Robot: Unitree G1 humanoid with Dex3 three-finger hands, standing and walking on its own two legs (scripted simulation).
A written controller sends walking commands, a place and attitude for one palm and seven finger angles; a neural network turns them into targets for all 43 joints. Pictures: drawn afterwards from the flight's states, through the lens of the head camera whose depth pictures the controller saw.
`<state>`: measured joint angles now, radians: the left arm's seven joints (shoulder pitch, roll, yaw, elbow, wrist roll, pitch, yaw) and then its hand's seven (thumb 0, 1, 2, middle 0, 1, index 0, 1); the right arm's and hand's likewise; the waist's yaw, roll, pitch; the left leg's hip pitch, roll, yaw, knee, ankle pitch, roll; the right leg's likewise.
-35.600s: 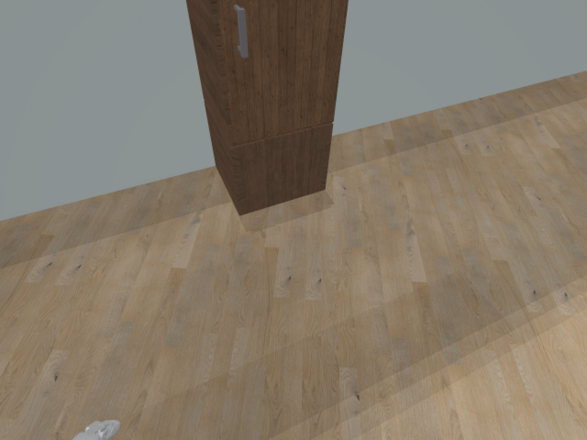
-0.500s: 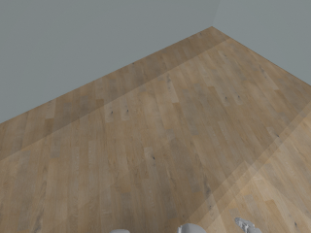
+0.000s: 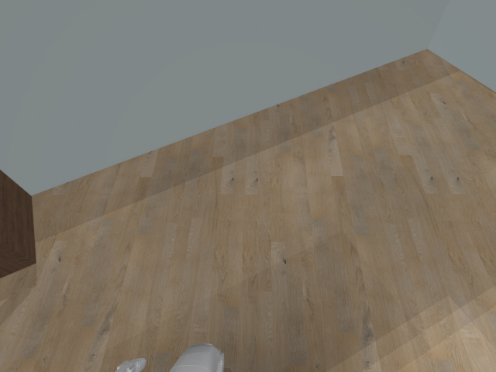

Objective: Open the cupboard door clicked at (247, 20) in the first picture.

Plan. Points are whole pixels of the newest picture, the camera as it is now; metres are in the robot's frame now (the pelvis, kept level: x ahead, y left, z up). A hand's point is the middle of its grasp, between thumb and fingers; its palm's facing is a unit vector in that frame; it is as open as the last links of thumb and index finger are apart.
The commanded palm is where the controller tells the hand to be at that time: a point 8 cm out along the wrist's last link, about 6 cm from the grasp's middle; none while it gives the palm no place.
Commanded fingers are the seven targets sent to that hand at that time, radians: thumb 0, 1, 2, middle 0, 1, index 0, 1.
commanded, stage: turn to face it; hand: left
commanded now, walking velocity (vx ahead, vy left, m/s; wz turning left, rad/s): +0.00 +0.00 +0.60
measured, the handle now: out of the picture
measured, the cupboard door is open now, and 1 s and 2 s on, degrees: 36 36 36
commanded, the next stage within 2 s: take the last steps up to it in 1.74 s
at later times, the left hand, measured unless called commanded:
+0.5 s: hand out of the picture +0.05 +0.27 -0.17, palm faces +0.31 -0.92 -0.24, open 7.4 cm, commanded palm none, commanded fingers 0.00 0.90 0.90 -0.20 -0.30 -0.20 -0.30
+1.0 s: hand out of the picture +0.02 +0.19 -0.16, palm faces +0.57 -0.78 -0.26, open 7.3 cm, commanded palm none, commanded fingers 0.00 0.90 0.90 -0.20 -0.30 -0.20 -0.30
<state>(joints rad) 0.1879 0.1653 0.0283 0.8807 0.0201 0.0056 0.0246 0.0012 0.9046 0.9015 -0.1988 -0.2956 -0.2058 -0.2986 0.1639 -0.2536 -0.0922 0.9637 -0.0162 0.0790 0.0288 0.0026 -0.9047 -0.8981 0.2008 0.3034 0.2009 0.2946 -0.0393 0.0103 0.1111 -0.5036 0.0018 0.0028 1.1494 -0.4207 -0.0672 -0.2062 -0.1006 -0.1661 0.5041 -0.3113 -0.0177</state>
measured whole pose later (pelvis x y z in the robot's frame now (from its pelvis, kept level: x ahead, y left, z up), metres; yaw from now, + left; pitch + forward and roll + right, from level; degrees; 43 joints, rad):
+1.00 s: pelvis +0.07 -0.01 +0.00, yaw +37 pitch +0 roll +3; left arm 0.21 0.18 0.04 0.89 0.02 0.00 0.03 0.00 0.91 0.90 -0.20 -0.30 -0.21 -0.30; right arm 0.15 -0.26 -0.09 0.97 -0.02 0.08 0.03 0.00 -0.91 -0.90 0.20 0.30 0.20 0.29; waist -0.03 -0.01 0.12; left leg -0.47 0.02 0.02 1.01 -0.43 -0.07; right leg -0.16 -0.12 -0.21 0.50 -0.34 -0.01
